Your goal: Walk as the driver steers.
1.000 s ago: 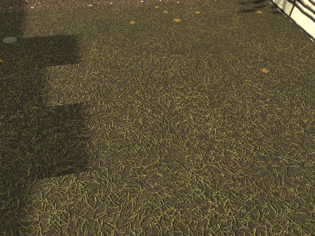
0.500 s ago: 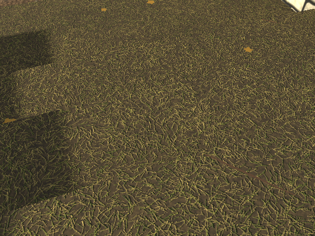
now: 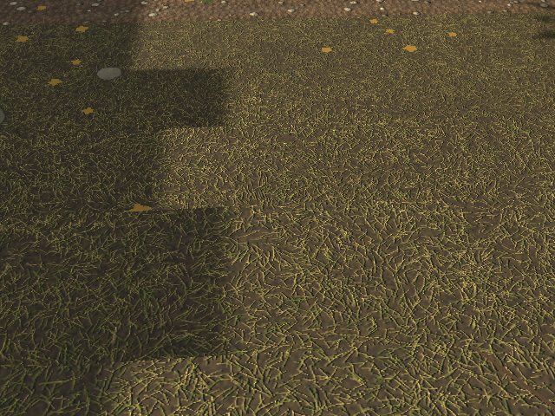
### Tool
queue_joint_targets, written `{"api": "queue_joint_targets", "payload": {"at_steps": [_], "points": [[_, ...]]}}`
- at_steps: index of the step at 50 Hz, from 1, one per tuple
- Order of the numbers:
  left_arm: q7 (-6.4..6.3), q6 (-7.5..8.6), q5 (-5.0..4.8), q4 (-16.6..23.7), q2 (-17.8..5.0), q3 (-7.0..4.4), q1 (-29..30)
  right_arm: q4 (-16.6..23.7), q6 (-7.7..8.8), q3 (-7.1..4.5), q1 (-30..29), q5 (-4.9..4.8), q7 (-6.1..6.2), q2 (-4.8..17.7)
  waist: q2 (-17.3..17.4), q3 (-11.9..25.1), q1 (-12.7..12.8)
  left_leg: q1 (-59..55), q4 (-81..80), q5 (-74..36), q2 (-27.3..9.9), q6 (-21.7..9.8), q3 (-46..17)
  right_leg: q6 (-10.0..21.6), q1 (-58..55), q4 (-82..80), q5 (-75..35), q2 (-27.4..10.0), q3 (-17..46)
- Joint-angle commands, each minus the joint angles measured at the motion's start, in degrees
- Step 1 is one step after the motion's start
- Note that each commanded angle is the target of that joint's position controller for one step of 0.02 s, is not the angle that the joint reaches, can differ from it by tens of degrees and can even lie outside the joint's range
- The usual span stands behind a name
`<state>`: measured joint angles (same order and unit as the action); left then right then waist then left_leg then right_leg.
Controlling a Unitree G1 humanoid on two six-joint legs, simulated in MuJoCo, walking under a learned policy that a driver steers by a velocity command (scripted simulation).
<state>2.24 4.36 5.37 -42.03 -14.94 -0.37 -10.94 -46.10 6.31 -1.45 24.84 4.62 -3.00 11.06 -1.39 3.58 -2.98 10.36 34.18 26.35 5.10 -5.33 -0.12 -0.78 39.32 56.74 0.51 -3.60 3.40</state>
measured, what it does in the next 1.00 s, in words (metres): goes down: right foot 0.17 m lower, then left foot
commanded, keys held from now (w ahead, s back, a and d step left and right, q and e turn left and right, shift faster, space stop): w+q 0.04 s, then w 0.46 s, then w+e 0.50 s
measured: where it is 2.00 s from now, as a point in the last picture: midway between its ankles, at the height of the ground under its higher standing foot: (306, 313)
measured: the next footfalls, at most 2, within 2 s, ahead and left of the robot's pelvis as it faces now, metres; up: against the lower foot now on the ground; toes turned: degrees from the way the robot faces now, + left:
right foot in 0.26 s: +0.25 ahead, -0.12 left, -0.17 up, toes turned +4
left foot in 0.68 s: +0.52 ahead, +0.16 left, -0.17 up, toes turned +7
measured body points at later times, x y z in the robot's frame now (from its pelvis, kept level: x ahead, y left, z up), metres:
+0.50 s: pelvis +0.25 -0.03 -0.15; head +0.25 -0.02 +0.30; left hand +0.17 +0.18 -0.30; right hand +0.39 -0.24 -0.28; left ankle +0.39 +0.14 -0.82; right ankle +0.21 -0.12 -0.89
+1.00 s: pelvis +0.49 +0.05 -0.14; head +0.51 +0.04 +0.31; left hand +0.64 +0.27 -0.27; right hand +0.43 -0.18 -0.29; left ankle +0.48 +0.15 -0.89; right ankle +0.64 -0.11 -0.82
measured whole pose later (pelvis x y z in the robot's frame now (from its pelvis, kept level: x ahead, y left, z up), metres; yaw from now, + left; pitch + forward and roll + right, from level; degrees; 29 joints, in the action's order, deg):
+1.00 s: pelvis +0.49 +0.05 -0.14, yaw -5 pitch -2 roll +2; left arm 4.8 4.9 3.5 -53.2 -11.6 -2.6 -9.5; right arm -57.9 6.4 -1.1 24.3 5.0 0.0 10.5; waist -2.0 -2.9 -3.9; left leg -0.2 9.2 7.7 1.1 -2.1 12.7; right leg 4.1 37.6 48.5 2.4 -5.6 1.8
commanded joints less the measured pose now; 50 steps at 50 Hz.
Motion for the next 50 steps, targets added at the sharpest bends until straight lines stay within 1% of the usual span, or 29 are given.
{"api": "queue_joint_targets", "payload": {"at_steps": [1, 2, 5, 7, 10, 11, 12, 13, 14, 15, 16, 17, 18, 19, 20, 21, 22, 26, 32, 34, 35, 36, 37, 38, 39, 40, 42, 46, 50], "points": [[1.08, 1.04, -0.03, 3.7, -2.2, 1.28, 6.4, 1.7, 1.10, -0.62, 1.2, -0.04, 0.89, 5.7, 1.1, -3.6, -2.2, 4.5, -2.3, -8.5, -9.6, -11.0, -14.3, -1.5, 4.5, -16.8, -21.5, -0.5, 1.7], [0.91, 0.44, 0.16, 4.3, -0.5, 1.69, 7.3, 0.9, 0.50, -0.35, 2.0, -0.20, 0.10, 7.0, 3.2, -4.2, -1.7, 13.2, -2.7, -5.8, -7.9, -10.7, -13.3, -1.1, -5.1, -19.8, -22.3, 0.8, -1.5], [1.04, -1.22, 0.93, 5.3, -1.2, 2.30, 8.1, -1.2, 0.50, 0.26, 3.9, 0.01, -1.87, 7.5, 3.8, -8.2, -0.7, 22.8, 0.8, 5.3, -9.6, -12.6, -19.5, -0.8, -13.4, -20.1, -19.1, 0.6, -2.2], [0.67, -1.66, 0.76, 4.9, -2.4, 2.14, 9.8, -2.7, 1.16, 0.63, 4.9, -0.14, -1.40, 7.4, 3.1, -9.5, -1.8, 17.2, 6.4, 8.2, -10.1, -11.7, -22.1, -0.5, -11.4, -24.1, -17.1, 0.2, -1.1], [0.45, -1.38, 0.10, 2.6, -2.0, 2.58, 10.2, -5.8, 0.20, 0.66, 7.8, -2.58, -0.19, 8.4, 2.7, -11.8, -4.0, 7.1, 15.2, 7.7, -8.5, -10.2, -25.1, -0.1, -12.9, -37.9, -14.2, -0.6, -1.0], [0.31, -1.26, -0.47, 0.7, -2.5, 2.17, 7.1, -6.8, -0.50, 0.53, 7.7, -3.07, -0.39, 9.6, 1.2, -11.7, -2.4, 6.3, 21.0, 5.0, -6.9, -9.6, -24.1, 0.1, -18.5, -43.6, -17.4, -0.4, -2.7], [-0.09, -0.91, -1.13, -3.2, -4.2, 0.89, -3.3, -6.6, -1.41, 0.50, 5.1, -2.42, -1.36, 11.1, 0.1, -9.9, 2.9, 11.0, 30.7, 0.9, -5.5, -8.0, -22.2, 1.2, -31.2, -45.5, -20.3, -1.3, -5.2], [-0.06, -0.06, -1.15, -8.3, -7.9, -1.45, -19.9, -7.6, -1.65, 1.03, 6.4, 0.69, -3.45, 9.5, -1.0, -4.8, 8.9, 24.3, 43.2, -8.1, -3.4, -4.8, -19.3, 4.7, -52.4, -35.9, -19.6, -3.2, -5.4], [1.11, 0.23, -0.67, -10.5, -11.1, -3.08, -31.0, -10.5, -1.13, 2.11, 17.8, 0.59, -4.65, 1.2, -14.5, 10.9, 7.2, 38.6, 69.9, 14.5, 4.3, 1.7, -9.6, 18.1, -77.0, -16.9, -46.6, -12.7, 2.4], [2.15, -0.50, 0.75, -10.8, -10.9, -3.42, -32.0, -7.9, -1.66, 2.20, 15.0, -0.45, -4.40, 2.8, -9.2, 13.0, 9.9, 49.0, 78.9, 16.7, 4.7, 3.0, -8.7, 21.7, -79.8, -21.5, -37.3, -17.8, 13.4], [1.89, -1.13, 0.43, -9.7, -12.5, -4.31, -24.5, -2.2, -1.27, 1.61, 5.5, -1.08, -3.65, 4.0, -6.8, 5.1, 10.0, 61.1, 79.9, 11.2, 2.6, 4.3, -7.4, 23.9, -73.2, -30.6, -4.0, -21.2, 24.1], [1.58, -1.06, 0.06, -9.1, -8.3, -3.39, -17.5, -0.7, -0.91, 1.13, -1.7, -1.26, -2.14, 6.4, -1.2, -4.6, 8.7, 66.0, 77.0, 2.0, -3.1, 3.3, -7.5, 22.3, -57.7, -38.8, 23.5, -21.6, 26.1], [1.86, -0.56, -0.59, -8.1, -1.5, -1.03, -12.1, -0.8, -0.86, 1.01, -3.0, -0.67, -0.58, 6.9, 2.6, -6.8, 5.5, 60.7, 70.6, -5.3, -7.3, 1.5, -8.8, 22.5, -45.6, -42.6, 25.7, -21.1, 24.4], [1.18, 0.73, 0.38, -6.2, 6.5, 2.19, -5.4, -1.1, -0.97, 2.25, -5.1, 0.68, 0.55, 3.8, 5.5, -10.7, 1.2, 52.0, 48.5, -20.0, -14.1, -0.3, -13.7, 21.9, -30.9, -48.4, 15.5, -20.8, 21.0], [0.63, 1.73, 0.15, -6.6, 5.6, 2.02, -3.8, -1.0, -1.77, 2.64, -6.4, 1.25, 0.66, 2.3, 1.2, -11.3, -0.4, 44.2, 39.2, -22.5, -16.2, -0.8, -11.4, 21.0, -24.3, -49.6, 12.1, -16.0, 15.4], [-0.28, 2.74, -2.42, -6.7, 5.0, 1.64, -4.6, -1.8, -2.12, 2.34, -7.6, 1.14, -0.06, 2.7, 1.1, -8.2, 1.2, 35.7, 27.0, -27.8, -14.7, -0.4, -5.9, 19.6, -20.2, -49.8, 11.1, -10.5, 7.5], [-0.65, 3.42, -2.86, -7.9, 2.5, 1.36, -6.2, -1.7, -2.47, 2.38, -9.2, 0.79, -0.70, 2.3, -1.6, -7.1, 1.7, 29.9, 21.5, -31.6, -13.7, 0.1, -2.8, 18.7, -17.4, -49.1, 7.9, -8.4, 4.5], [1.57, 3.42, -1.68, -10.7, -6.2, -1.52, -11.0, 1.7, -3.31, 2.99, -16.8, -0.59, -1.67, 2.8, -0.9, -8.0, 2.8, 20.7, 5.4, -32.4, -9.8, 1.3, -1.3, 17.9, -19.7, -47.0, -7.0, -10.0, 3.2], [1.87, 1.52, -1.52, -14.0, -3.9, -2.66, -17.6, 4.8, -2.13, 1.28, -28.8, -0.73, 0.29, 6.8, -1.4, -8.2, 6.1, 18.9, -4.5, -26.6, -6.9, 0.6, 1.2, 14.6, -37.4, -40.3, -8.9, -10.4, 5.6], [1.81, 1.64, -0.98, -12.9, -4.7, -3.44, -14.6, 3.3, -0.64, -0.74, -22.4, -2.26, 0.96, 10.7, -1.3, -2.4, 1.5, -2.7, -1.5, -29.5, -6.0, -3.3, 2.2, 9.8, -28.8, -30.3, -19.2, -5.2, 1.8], [1.71, 2.29, -0.81, -11.9, 0.1, -2.30, -17.4, 0.6, 0.10, -1.47, -10.6, -2.36, 1.09, 14.0, 7.2, 10.4, -1.1, -28.5, 0.2, -39.4, -15.3, -12.2, -6.8, 5.1, -14.6, -12.4, -9.7, 2.0, -2.4], [2.52, 3.02, -0.75, -10.5, 5.7, -0.09, -20.0, -2.6, -0.33, -1.47, 4.8, -2.64, 1.80, 14.0, 17.1, 23.4, -5.9, -47.8, -11.2, -27.9, -31.2, -21.8, -31.6, 2.6, 0.4, 3.2, 28.6, 8.3, -4.5], [2.94, 2.61, -2.09, -10.5, -0.2, -2.28, -9.5, -5.5, -0.30, -1.84, 8.9, -1.35, 2.61, 11.6, 8.8, 8.6, -9.5, -36.8, -18.5, -8.7, -28.4, -14.1, -33.1, 5.0, 9.3, 10.7, 32.0, 4.5, 0.6], [1.88, 2.53, -2.78, -11.0, -0.7, -2.98, -7.0, -5.3, 0.16, -2.14, 2.1, -1.87, 3.08, 11.5, 7.3, -2.4, -5.9, -22.3, -21.6, -2.4, -26.8, -10.3, -25.5, 6.4, 8.8, 12.1, 26.1, 1.3, 0.7], [0.64, 2.31, -2.11, -11.9, -0.8, -3.21, -8.4, -4.4, -0.02, -1.29, -3.9, -2.63, 3.61, 7.8, 7.0, -3.0, -2.4, -15.4, -23.7, -4.7, -25.2, -9.5, -20.7, 6.9, 4.0, 10.5, 23.2, -1.2, 0.3], [-0.07, 2.37, -0.94, -12.2, 1.9, -2.60, -9.7, -4.1, 0.14, 0.07, -7.0, -2.99, 3.92, 4.2, 6.3, -3.0, 0.6, -10.2, -25.0, -10.2, -24.0, -8.6, -16.1, 7.6, -1.0, 8.2, 19.8, -3.1, 1.5], [-0.04, 1.75, -0.41, -12.1, 5.7, -1.88, -9.0, -3.3, 0.50, 0.56, -10.1, -2.36, 4.22, 1.5, 5.3, -4.0, 2.7, -5.2, -28.5, -16.4, -23.1, -7.9, -9.4, 7.3, -5.9, 6.6, 18.2, -3.6, 1.2], [2.31, 1.10, -2.13, -10.6, 4.1, -1.98, -4.0, -5.6, 1.55, 0.04, -8.4, 0.24, 3.94, 2.2, 3.6, -6.7, 2.5, -6.0, -32.0, -27.0, -22.3, -8.0, 1.7, 5.5, -2.6, -2.7, 6.2, -4.0, 0.7], [3.35, 0.58, -1.82, -8.4, 3.8, -1.74, 1.4, -8.8, 1.15, 0.12, -3.3, 1.20, 1.88, 3.5, 4.0, -7.5, 1.6, -3.0, -30.3, -32.1, -20.2, -7.6, 10.1, 4.1, -6.4, -8.7, -4.6, -3.2, -0.9]]}}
